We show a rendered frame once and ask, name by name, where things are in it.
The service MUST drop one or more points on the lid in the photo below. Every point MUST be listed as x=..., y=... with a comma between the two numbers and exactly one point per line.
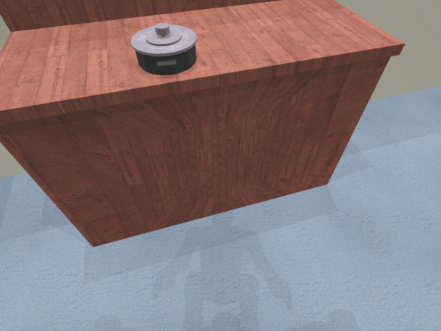
x=147, y=42

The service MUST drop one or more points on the table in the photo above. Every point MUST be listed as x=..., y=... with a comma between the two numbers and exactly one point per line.
x=267, y=110

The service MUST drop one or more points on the knob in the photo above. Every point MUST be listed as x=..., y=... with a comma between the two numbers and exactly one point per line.
x=162, y=29

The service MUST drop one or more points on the pot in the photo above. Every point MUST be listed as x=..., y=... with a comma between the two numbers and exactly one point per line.
x=168, y=65

